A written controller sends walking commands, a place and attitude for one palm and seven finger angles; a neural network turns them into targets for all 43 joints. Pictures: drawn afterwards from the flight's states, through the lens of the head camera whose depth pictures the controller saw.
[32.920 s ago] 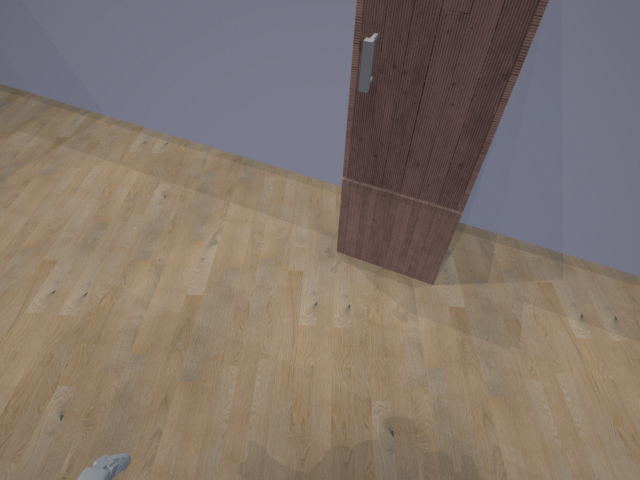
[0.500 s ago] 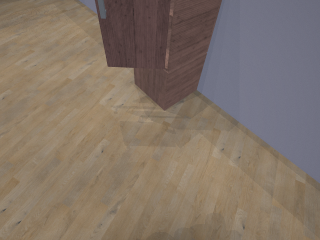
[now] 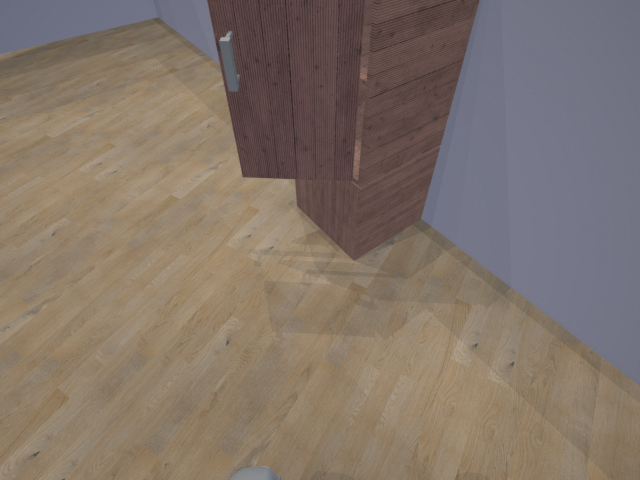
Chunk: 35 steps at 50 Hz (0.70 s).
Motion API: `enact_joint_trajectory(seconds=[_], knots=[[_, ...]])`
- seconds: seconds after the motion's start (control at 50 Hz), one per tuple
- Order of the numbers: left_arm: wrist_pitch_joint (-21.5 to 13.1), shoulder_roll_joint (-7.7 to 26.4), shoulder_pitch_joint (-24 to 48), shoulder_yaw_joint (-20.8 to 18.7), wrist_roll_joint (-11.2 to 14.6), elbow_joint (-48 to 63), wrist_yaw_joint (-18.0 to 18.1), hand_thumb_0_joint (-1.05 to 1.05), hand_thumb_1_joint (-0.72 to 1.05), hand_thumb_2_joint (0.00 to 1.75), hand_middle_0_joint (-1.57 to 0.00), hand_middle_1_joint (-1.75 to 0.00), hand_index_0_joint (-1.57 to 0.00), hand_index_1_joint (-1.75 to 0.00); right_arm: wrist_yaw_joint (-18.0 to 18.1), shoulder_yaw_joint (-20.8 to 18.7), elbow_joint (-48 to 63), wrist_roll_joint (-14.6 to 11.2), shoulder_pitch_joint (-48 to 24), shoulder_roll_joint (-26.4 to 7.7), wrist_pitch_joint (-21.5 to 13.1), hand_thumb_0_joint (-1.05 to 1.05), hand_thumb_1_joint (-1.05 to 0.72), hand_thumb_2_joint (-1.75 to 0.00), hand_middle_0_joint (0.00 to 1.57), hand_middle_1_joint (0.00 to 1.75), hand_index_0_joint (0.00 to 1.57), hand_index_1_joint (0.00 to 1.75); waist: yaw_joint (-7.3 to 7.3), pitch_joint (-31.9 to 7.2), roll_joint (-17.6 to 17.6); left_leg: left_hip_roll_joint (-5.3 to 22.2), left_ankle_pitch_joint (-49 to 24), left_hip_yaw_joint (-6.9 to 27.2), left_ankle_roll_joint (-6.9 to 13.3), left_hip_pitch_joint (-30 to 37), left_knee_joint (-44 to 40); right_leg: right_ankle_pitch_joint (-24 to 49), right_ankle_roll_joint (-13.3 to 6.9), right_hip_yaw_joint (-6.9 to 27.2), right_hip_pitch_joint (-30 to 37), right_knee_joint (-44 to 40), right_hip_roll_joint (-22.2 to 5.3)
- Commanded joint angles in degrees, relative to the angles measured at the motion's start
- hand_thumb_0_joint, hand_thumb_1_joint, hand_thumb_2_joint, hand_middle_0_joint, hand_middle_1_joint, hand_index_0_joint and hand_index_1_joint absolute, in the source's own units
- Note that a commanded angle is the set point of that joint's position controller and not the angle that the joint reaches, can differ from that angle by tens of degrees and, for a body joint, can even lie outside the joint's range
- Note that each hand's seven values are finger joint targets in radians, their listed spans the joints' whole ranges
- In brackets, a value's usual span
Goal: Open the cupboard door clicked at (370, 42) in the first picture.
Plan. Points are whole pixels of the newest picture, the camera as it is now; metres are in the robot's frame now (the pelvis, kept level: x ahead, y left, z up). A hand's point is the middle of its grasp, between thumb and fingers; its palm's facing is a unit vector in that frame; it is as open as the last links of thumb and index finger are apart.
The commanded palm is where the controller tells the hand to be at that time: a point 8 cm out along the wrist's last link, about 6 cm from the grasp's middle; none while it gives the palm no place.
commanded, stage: take the last steps up to it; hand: left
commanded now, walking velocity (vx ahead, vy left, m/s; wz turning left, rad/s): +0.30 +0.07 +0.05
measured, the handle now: (231, 61) +1.03 +0.29 +0.05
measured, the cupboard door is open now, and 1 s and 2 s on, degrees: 49 49 49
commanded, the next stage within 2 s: come to a stop and stand still in 1.08 s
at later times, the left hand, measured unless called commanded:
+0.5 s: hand (178, 416) +0.24 +0.24 -0.17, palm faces +0.01 -0.98 -0.20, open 7.4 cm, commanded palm none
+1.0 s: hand (210, 380) +0.30 +0.21 -0.18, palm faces +0.08 -0.98 -0.17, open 7.3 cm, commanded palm none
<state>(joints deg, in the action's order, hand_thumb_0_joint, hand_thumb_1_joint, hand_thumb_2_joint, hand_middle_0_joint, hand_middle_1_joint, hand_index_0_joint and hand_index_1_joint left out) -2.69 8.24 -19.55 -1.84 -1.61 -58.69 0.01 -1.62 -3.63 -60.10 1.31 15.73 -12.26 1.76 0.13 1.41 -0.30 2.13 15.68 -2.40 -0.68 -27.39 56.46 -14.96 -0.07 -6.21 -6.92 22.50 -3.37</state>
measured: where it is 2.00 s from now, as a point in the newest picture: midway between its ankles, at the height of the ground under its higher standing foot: (317, 420)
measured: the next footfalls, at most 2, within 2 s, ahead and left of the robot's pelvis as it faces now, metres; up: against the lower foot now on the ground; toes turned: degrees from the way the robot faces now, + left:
left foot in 0.20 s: +0.19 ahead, +0.16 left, +0.00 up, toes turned +8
right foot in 0.64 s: +0.33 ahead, -0.08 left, +0.00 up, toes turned -9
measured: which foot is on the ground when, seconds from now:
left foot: up 0.00-0.18, down 0.20-0.64, up 0.66-1.00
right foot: down 0.00-0.20, up 0.22-0.62, down 0.64-1.00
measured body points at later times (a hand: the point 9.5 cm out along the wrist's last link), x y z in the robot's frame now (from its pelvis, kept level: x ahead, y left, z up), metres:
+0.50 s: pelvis +0.16 +0.06 +0.00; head +0.17 +0.05 +0.45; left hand +0.24 +0.30 -0.15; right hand +0.15 -0.17 -0.16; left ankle +0.15 +0.15 -0.75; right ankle +0.23 -0.07 -0.70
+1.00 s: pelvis +0.34 +0.04 +0.00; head +0.36 +0.05 +0.45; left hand +0.30 +0.27 -0.17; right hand +0.42 -0.20 -0.15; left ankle +0.43 +0.16 -0.73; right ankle +0.29 -0.07 -0.75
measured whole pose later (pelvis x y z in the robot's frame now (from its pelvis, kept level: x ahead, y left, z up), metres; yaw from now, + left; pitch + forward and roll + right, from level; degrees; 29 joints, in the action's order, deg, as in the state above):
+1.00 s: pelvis +0.34 +0.04 +0.00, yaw +0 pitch +0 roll -1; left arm -3.0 9.9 -20.3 -2.7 -1.6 -64.0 -0.2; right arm -1.4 -3.1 -59.2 1.2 10.3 -10.2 -1.2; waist 1.7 2.0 1.1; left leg 4.1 12.4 -5.7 -1.4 -24.0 34.9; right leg -16.4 0.0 -9.0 -4.3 21.4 -2.3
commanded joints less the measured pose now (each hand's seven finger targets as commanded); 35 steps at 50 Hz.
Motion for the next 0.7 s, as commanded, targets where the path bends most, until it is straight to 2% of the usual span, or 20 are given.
enact_joint_trajectory(seconds=[0.0, 0.08, 0.12, 0.14, 0.16, 0.18, 0.2, 0.22, 0.26, 0.28, 0.32, 0.38, 0.52, 0.54, 0.58, 0.6, 0.62, 0.64, 0.66, 0.68], knots=[[-2.0, 9.5, -3.5, -2.2, 0.3, 0.3, 0.3, 0.0, 0.9, 0.9, -0.2, -0.3, -0.2, -0.3, -0.7, 0.2, 5.2, -0.1, -5.4, -0.1, -2.8, 0.0, -0.9, -0.9, 0.2, 0.3, 0.2, 0.3, 1.62, 2.9, 6.7, 1.7, -2.4, -1.9, -1.3, -4.1, -11.2, 5.5, -6.4, 7.2, 2.3, -13.4, -13.3], [-1.6, 10.4, -5.2, -2.6, 0.0, -2.3, 0.2, 0.0, 0.9, 0.9, -0.2, -0.3, -0.2, -0.3, -0.7, 0.6, 5.9, -0.2, -7.6, 0.6, -4.0, 0.0, -0.9, -0.9, 0.2, 0.3, 0.2, 0.3, 2.74, 2.3, 9.3, 0.1, -1.2, -4.0, -0.4, 0.9, -21.3, 9.4, -6.2, 5.7, 3.8, -8.8, -13.9], [-1.1, 10.0, -4.0, -2.7, 0.3, -2.7, 0.3, 0.0, 0.9, 0.9, -0.2, -0.3, -0.2, -0.3, -0.3, 0.5, 4.5, 0.0, -3.9, -0.2, -4.6, 0.0, -0.9, -0.9, 0.2, 0.3, 0.2, 0.3, 0.43, 2.3, 9.0, -1.2, -4.7, -5.8, 0.1, 9.7, -27.3, 7.3, -4.7, 4.0, -0.7, -5.0, -12.5], [-0.8, 9.1, -3.7, -2.6, 0.5, -2.8, 0.2, 0.0, 0.9, 0.9, -0.2, -0.3, -0.2, -0.3, 0.1, 0.2, 3.0, 0.2, -0.1, -1.5, -4.9, 0.0, -0.9, -0.9, 0.2, 0.3, 0.2, 0.3, -1.41, 1.3, 5.3, -2.2, -4.4, -6.2, 0.6, 17.6, -29.7, 8.7, -3.7, 2.3, -4.8, 0.9, -10.4], [-0.6, 7.2, -3.8, -2.1, 0.5, -2.4, -0.1, 0.0, 0.9, 0.9, -0.2, -0.3, -0.2, -0.3, 0.8, -0.9, 1.1, 0.3, 6.5, -5.4, -5.2, 0.0, -0.9, -0.9, 0.2, 0.3, 0.2, 0.3, -4.12, -1.9, -2.7, 2.8, -1.3, 0.8, 2.7, 28.1, -30.7, 5.5, -2.1, -0.1, -12.5, 12.7, -7.3], [-0.5, 3.7, -4.3, -1.5, 0.9, -0.8, -0.3, 0.0, 0.9, 0.9, -0.2, -0.3, -0.2, -0.3, 1.7, -2.5, -0.3, 1.2, 14.3, -11.5, -5.3, 0.0, -0.9, -0.9, 0.2, 0.3, 0.2, 0.3, -6.6, -6.8, -16.6, 17.2, 1.8, 20.4, 8.3, 36.6, -36.2, -12.4, 0.3, -4.8, -23.5, 28.8, -0.6], [-0.4, 4.4, 0.5, -1.2, 0.7, 1.7, -0.1, 0.0, 0.9, 0.9, -0.2, -0.3, -0.2, -0.3, 2.5, -2.4, -1.0, 0.8, 18.2, -12.5, -4.7, 0.0, -0.9, -0.9, 0.2, 0.3, 0.2, 0.3, -8.0, -6.7, -14.8, 21.7, 3.3, 27.5, 12.3, 36.0, -42.1, -19.3, -0.4, 0.1, -28.2, 41.1, 1.1], [-0.6, 4.0, 2.8, -1.3, 0.5, 2.6, -0.1, 0.0, 0.9, 0.9, -0.2, -0.3, -0.2, -0.3, 2.7, -2.1, -0.3, 0.7, 15.1, -11.8, -4.6, 0.0, -0.9, -0.9, 0.2, 0.3, 0.2, 0.3, -6.54, -3.5, -10.3, 22.3, 5.0, 26.0, 13.5, 31.7, -42.8, -17.0, -1.4, 3.2, -31.1, 47.0, -1.6], [-0.1, 4.0, 4.6, -1.6, 0.2, 1.6, -0.4, 0.0, 0.9, 0.9, -0.2, -0.3, -0.2, -0.3, 2.9, -0.6, 1.6, 0.4, 7.0, -6.5, -5.2, 0.0, -0.9, -0.9, 0.2, 0.3, 0.2, 0.3, -3.28, 0.7, -9.2, 18.9, 6.2, 19.5, 11.2, 19.3, -44.9, -9.3, -1.1, 5.6, -29.9, 48.9, -4.6], [0.4, 3.7, 3.7, -1.7, 0.0, 1.0, -0.8, 0.0, 0.9, 0.9, -0.2, -0.3, -0.2, -0.3, 3.0, -0.2, 2.0, 0.4, 5.2, -4.9, -5.5, 0.0, -0.9, -0.9, 0.2, 0.3, 0.2, 0.3, -2.04, 2.2, -8.5, 17.5, 5.2, 15.4, 9.9, 16.2, -46.2, -6.4, -0.7, 5.8, -28.1, 47.1, -5.2], [1.0, 2.7, 2.9, -1.6, 0.0, 0.8, -1.1, 0.0, 0.9, 0.9, -0.2, -0.3, -0.2, -0.3, 3.2, 0.3, 1.5, 0.4, 5.1, -3.8, -6.3, 0.0, -0.9, -0.9, 0.2, 0.3, 0.2, 0.3, -0.76, 1.8, -6.1, 15.8, -1.8, 10.5, 9.7, 16.1, -46.8, -3.5, -0.1, 5.1, -26.5, 42.1, -5.1], [1.3, 2.3, 4.6, -1.7, 0.1, 1.6, -1.4, 0.0, 0.9, 0.9, -0.2, -0.3, -0.2, -0.3, 3.0, 0.0, 1.1, 0.4, 5.2, -4.0, -6.5, 0.0, -0.9, -0.9, 0.2, 0.3, 0.2, 0.3, -0.07, 0.6, -3.8, 14.6, -5.4, 5.7, 10.2, 16.7, -47.4, -0.2, 0.3, 3.8, -23.6, 32.4, -4.6], [1.4, 4.1, 11.7, -1.9, 0.1, 4.8, -1.6, 0.0, 0.9, 0.9, -0.2, -0.3, -0.2, -0.3, 2.4, -0.2, 0.0, 0.7, 5.7, -5.2, -5.5, 0.0, -0.9, -0.9, 0.2, 0.3, 0.2, 0.3, -0.58, 4.4, -2.9, 14.5, 0.4, 3.8, 10.2, 15.1, -46.5, 1.9, 0.5, 0.8, -16.0, 15.7, -2.3], [1.3, 4.6, 10.8, -2.1, 0.0, 4.7, -1.7, 0.0, 0.9, 0.9, -0.2, -0.3, -0.2, -0.3, 2.3, -0.2, -0.1, 0.8, 5.4, -5.3, -5.3, 0.0, -0.9, -0.9, 0.2, 0.3, 0.2, 0.3, 0.13, 3.9, -2.2, 14.1, 1.5, 3.1, 9.6, 14.4, -44.6, 2.4, 0.5, 0.4, -12.7, 13.5, -1.7], [0.7, 6.3, 6.0, -2.6, -0.1, 3.0, -1.4, 0.0, 0.9, 0.9, -0.2, -0.3, -0.2, -0.3, 2.2, 0.1, -0.6, 0.5, 5.2, -4.1, -5.1, 0.0, -0.9, -0.9, 0.2, 0.3, 0.2, 0.3, 2.36, 3.0, 0.5, 9.8, 2.0, 0.3, 6.6, 11.4, -36.8, 3.3, -0.3, 0.0, -3.2, 7.3, -0.1], [0.1, 9.1, 0.1, -3.4, -0.3, 1.4, -1.1, 0.0, 0.9, 0.9, -0.2, -0.3, -0.2, -0.3, 2.0, 0.4, -0.3, 0.2, 4.9, -2.7, -5.2, 0.0, -0.9, -0.9, 0.2, 0.3, 0.2, 0.3, 4.94, 0.1, 4.9, 5.5, 1.7, -3.8, 4.5, 6.2, -25.8, 0.7, -2.1, 6.0, 6.4, 3.5, -4.0], [-0.6, 14.5, -6.3, -4.5, -0.4, -0.7, -0.7, 0.0, 0.9, 0.9, -0.2, -0.3, -0.2, -0.3, 1.5, 0.9, 0.7, -0.3, 5.8, 0.0, -5.3, 0.0, -0.9, -0.9, 0.2, 0.3, 0.2, 0.3, 6.55, -3.2, 17.8, -1.4, 10.6, -8.8, 1.6, -5.9, -10.1, -1.5, -7.6, 23.5, 17.2, -3.6, -16.7], [-0.6, 16.6, -10.1, -4.8, 0.5, -1.2, -0.1, 0.0, 0.9, 0.9, -0.2, -0.3, -0.2, -0.3, 1.4, 0.8, 2.3, -0.4, 2.3, -2.0, -5.0, 0.0, -0.9, -0.9, 0.2, 0.3, 0.2, 0.3, 7.96, -4.0, 17.0, -1.1, 20.3, -4.2, 1.3, -10.1, 3.6, -1.2, -12.4, 33.1, 16.7, -9.8, -23.2], [-0.6, 13.9, -6.6, -4.5, 0.6, -0.4, 0.6, 0.0, 0.9, 0.9, -0.2, -0.3, -0.2, -0.3, 1.4, 0.0, 2.6, -0.4, 0.6, -2.9, -4.8, 0.0, -0.9, -0.9, 0.2, 0.3, 0.2, 0.3, 6.15, -1.1, 12.4, 1.9, 15.6, 0.4, 1.5, -11.3, 8.6, -3.9, -12.8, 30.1, 12.1, -10.3, -22.1], [-0.7, 11.6, -2.3, -3.8, 0.6, 0.7, 0.8, 0.0, 0.9, 0.9, -0.2, -0.3, -0.2, -0.3, 1.5, -0.1, 2.3, -0.3, -0.6, -2.1, -4.8, 0.0, -0.9, -0.9, 0.2, 0.3, 0.2, 0.3, 4.64, 1.1, 10.5, 3.6, 10.9, 2.1, 1.2, -11.6, 9.1, -3.1, -11.4, 26.0, 7.3, -10.9, -20.2]])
